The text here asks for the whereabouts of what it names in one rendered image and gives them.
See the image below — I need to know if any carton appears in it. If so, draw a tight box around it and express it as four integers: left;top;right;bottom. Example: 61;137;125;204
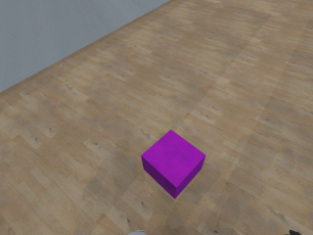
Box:
141;129;205;199

